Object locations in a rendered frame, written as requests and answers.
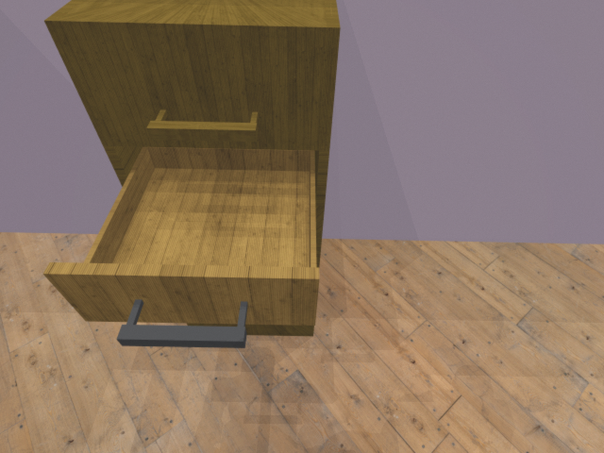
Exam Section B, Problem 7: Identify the handle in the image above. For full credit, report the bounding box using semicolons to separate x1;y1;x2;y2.
146;121;258;142
116;299;248;348

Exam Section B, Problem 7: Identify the cabinet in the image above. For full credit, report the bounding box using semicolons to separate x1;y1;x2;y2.
44;0;340;336

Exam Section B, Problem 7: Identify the drawer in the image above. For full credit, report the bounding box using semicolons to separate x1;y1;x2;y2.
43;147;319;326

